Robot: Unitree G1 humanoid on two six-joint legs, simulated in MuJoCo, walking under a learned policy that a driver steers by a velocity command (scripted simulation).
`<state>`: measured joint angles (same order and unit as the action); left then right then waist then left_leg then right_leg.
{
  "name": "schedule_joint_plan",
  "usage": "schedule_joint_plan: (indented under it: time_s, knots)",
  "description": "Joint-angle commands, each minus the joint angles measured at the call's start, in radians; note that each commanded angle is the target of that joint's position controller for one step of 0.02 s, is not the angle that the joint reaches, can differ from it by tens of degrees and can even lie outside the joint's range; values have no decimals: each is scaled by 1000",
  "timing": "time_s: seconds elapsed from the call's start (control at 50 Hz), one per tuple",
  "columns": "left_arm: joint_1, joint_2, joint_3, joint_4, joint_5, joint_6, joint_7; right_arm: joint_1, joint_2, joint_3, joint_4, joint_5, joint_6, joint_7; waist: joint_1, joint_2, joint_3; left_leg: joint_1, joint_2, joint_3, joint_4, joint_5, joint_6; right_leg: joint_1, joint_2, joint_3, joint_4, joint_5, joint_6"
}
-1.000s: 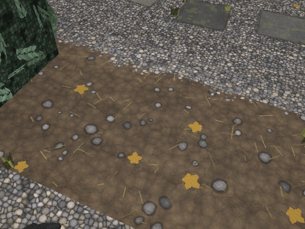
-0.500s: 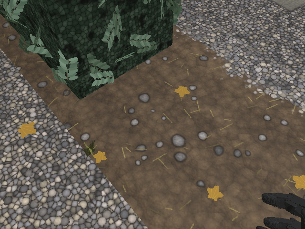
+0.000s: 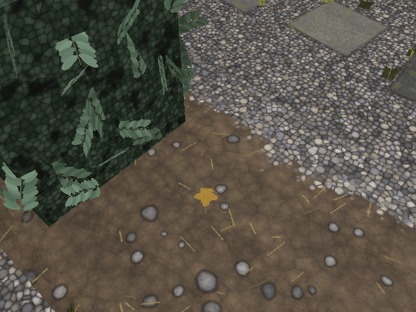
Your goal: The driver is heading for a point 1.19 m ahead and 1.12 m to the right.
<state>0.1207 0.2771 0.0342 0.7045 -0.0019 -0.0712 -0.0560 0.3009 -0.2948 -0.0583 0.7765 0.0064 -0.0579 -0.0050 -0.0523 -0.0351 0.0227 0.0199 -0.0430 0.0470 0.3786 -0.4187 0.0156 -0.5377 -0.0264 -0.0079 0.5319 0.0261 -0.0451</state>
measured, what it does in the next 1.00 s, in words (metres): walks ahead, turning right: left foot, then right foot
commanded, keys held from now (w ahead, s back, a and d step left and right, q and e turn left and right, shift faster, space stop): e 1.00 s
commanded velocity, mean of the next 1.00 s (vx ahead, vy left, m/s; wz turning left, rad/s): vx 0.07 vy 0.00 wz -0.54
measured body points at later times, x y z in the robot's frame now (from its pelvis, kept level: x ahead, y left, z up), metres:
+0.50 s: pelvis +0.13 +0.00 +0.01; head +0.16 -0.02 +0.46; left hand +0.35 +0.23 -0.08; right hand +0.21 -0.31 -0.09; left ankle +0.21 +0.13 -0.71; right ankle +0.15 -0.10 -0.73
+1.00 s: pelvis +0.12 -0.01 +0.00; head +0.14 -0.05 +0.45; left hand +0.42 +0.13 -0.07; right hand +0.08 -0.33 -0.11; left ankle +0.20 +0.12 -0.71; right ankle +0.06 -0.10 -0.73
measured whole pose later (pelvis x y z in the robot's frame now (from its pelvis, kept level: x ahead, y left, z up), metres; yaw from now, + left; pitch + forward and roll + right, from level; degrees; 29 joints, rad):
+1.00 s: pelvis +0.12 -0.01 +0.00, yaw -35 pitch +1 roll +0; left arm 0.19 0.31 0.08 0.58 -0.01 0.07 -0.01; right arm 0.13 -0.32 -0.08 0.72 -0.01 0.01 -0.02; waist -0.01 0.03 0.06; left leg -0.35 0.11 0.07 0.76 -0.45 -0.06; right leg -0.30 0.02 -0.01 0.58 -0.31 -0.04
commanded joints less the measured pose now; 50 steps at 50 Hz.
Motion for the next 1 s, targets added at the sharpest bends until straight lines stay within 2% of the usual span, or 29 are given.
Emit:
schedule_joint_plan:
  time_s: [0.02, 0.04, 0.06, 0.08, 0.1, 0.12, 0.16, 0.2, 0.24, 0.3, 0.38, 0.46, 0.52, 0.54, 0.56, 0.58, 0.6, 0.62, 0.64, 0.66, 0.7, 0.78, 0.82, 0.88, 0.92, 0.94, 0.96, 0.98, 1.0]
  knots:
    - [247, 255, 89, -31, 10, -8, 14, -23, -124, -26, -90, -23, 5, -30, 140, -42, -230, -218, 123, 31, 571, 639, 4, 488, -86, 152, -9, 414, -102]
    - [209, 313, 86, -61, 21, -6, 18, 155, -20, 8, -100, -43, -8, -14, 26, -261, -377, -596, -65, -34, 948, -256, -72, 830, -350, 600, -5, 658, -327]
    - [235, 233, 75, -82, 8, 6, 18, 125, -121, -3, -74, -25, -15, 0, 108, -126, -501, -627, -27, -191, 1038, -247, -66, 849, -336, 665, -75, 468, -335]
    - [176, 197, 65, -96, 3, 14, 22, 15, -147, -12, -105, 5, -11, 3, 118, -72, -375, -689, 15, -181, 1033, -172, -57, 749, -290, 545, -101, 324, -294]
    - [130, 171, 59, -98, -9, 26, 28, -52, -140, -10, -119, 0, -3, -7, 106, 20, -256, -711, 50, -152, 972, -100, -55, 612, -242, 464, -137, 216, -249]
    - [99, 162, 54, -109, -7, 35, 36, -86, -143, -13, -129, -10, 10, -18, 87, 27, -182, -690, 72, -150, 917, -50, -59, 479, -222, 432, -167, 180, -238]
    - [62, 164, 55, -124, 10, 43, 43, -57, -134, -17, -130, -13, 33, -27, 38, -30, -136, -589, 77, -150, 824, -7, -66, 321, -166, 386, -216, 150, -222]
    - [59, 177, 61, -126, 11, 44, 51, -34, -105, -11, -116, -20, 38, -37, 26, -45, -143, -562, 65, -136, 738, 9, -85, 282, -143, 345, -212, 241, -223]
    - [70, 195, 69, -124, 4, 52, 64, -50, -99, -10, -113, -24, 40, -45, 31, -39, -171, -570, 55, -144, 671, 50, -106, 292, -136, 342, -195, 253, -221]
    - [61, 200, 72, -135, -7, 75, 82, -97, -97, -12, -118, -17, 49, -48, 44, -50, -175, -579, 47, -165, 583, 128, -121, 289, -108, 374, -198, 18, -186]
    - [58, 196, 74, -146, -5, 97, 94, -165, -91, -14, -133, -9, 40, -41, 68, -97, -128, -554, 31, -181, 442, 153, -117, 275, -81, 439, -206, -206, -162]
    - [75, 194, 78, -152, -5, 109, 90, -182, -101, -19, -135, -1, 13, -26, 82, -124, -133, -474, 7, -183, 298, 100, -97, 333, -90, 513, -150, -72, -161]
    - [45, 182, 75, -163, -24, 118, 90, -115, -114, -32, -109, 4, -1, -13, 32, -121, -132, -306, 15, -160, 12, 252, -59, 332, -46, 533, -78, 0, -117]
    - [65, 152, 67, -167, -24, 119, 90, -97, -157, -45, -105, -6, 0, -15, 41, -59, -151, -183, 126, -225, -30, 350, -19, 255, 4, 488, -2, -149, -72]
    - [137, 109, 56, -175, -15, 115, 84, -154, -244, -61, -124, -28, 14, -22, 117, 213, -132, -99, 331, -428, -26, 604, 104, 86, 146, 302, 178, -498, -4]
    - [111, 180, 77, -183, -12, 105, 81, -127, -211, -60, -119, -53, 22, -20, 71, 316, -115, -121, 445, -557, -45, 742, 238, -34, 186, 184, 404, -689, 53]
    - [128, 238, 98, -164, -7, 103, 78, -148, -167, -48, -133, -41, 23, -21, 74, 221, -112, -129, 443, -499, -23, 748, 249, -53, 129, 180, 557, -641, 87]
    - [136, 234, 103, -140, -14, 112, 80, -176, -131, -39, -139, -28, 26, -24, 80, 166, -99, -135, 374, -400, -3, 715, 205, -58, 115, 167, 616, -582, 106]
    - [142, 208, 100, -127, -15, 126, 85, -193, -114, -33, -144, -16, 30, -27, 80, 150, -87, -128, 327, -332, 9, 686, 173, -76, 106, 156, 665, -535, 125]
    - [141, 182, 92, -126, -17, 136, 84, -197, -108, -28, -143, -9, 35, -30, 74, 157, -76, -130, 312, -290, 9, 702, 171, -89, 100, 141, 704, -501, 140]
    - [105, 142, 78, -145, -26, 140, 78, -187, -116, -30, -140, -17, 48, -35, 59, 192, -61, -130, 273, -210, -14, 679, 174, -85, 83, 79, 651, -452, 155]
    - [32, 112, 63, -185, -23, 135, 66, -161, -155, -46, -134, -22, 67, -40, 15, 230, -91, -68, 308, -166, -16, 653, 199, -25, 27, 30, 448, -446, 162]
    - [27, 109, 58, -194, -19, 136, 57, -175, -179, -56, -135, -15, 70, -32, 12, 240, -99, -103, 325, -139, -20, 644, 201, 64, 13, -3, 346, -442, 146]
    - [43, 128, 67, -196, -19, 142, 46, -174, -195, -63, -126, 0, 66, -20, 17, 246, -97, -116, 350, -127, -3, 604, 193, 143, 18, -40, 211, -419, 113]
    - [89, 125, 73, -183, -20, 145, 38, -194, -199, -65, -120, 19, 63, -18, 53, 231, -93, -144, 347, -100, 50, 565, 157, 234, 31, -65, 38, -311, 69]
    - [132, 130, 80, -165, -17, 144, 40, -184, -181, -61, -110, 27, 60, -17, 74, 206, -99, -188, 324, -66, 109, 503, 114, 325, 54, -72, -71, -221, 36]
    - [167, 170, 95, -159, -16, 141, 49, -126, -140, -52, -87, 16, 56, -13, 75, 86, -109, -307, 271, 10, 244, 353, 34, 468, 13, 27, -146, -50, -5]
    - [188, 304, 123, -182, -11, 135, 68, -127, -58, -22, -130, -47, 55, -7, 44, -275, -120, -614, 132, 98, 576, -181, -82, 635, -277, 416, -137, 374, -138]
    - [194, 295, 112, -198, 29, 109, 55, -237, -105, -35, -165, -34, 51, -19, 126, -226, -159, -693, 54, -62, 763, -286, -98, 530, -376, 540, -170, 380, -316]
Keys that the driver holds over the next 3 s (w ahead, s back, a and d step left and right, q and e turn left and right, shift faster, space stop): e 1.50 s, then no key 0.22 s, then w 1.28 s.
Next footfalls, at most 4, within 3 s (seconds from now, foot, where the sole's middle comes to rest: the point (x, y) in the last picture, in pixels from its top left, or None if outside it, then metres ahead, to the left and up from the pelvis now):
0.54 left None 0.24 0.11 -0.76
0.96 right None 0.10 -0.12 -0.76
1.46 left None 0.25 0.03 -0.76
1.82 right None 0.02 -0.08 -0.76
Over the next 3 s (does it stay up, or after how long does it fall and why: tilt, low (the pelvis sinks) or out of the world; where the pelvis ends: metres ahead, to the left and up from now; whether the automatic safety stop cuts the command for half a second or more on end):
stays up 0.40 -0.46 0.02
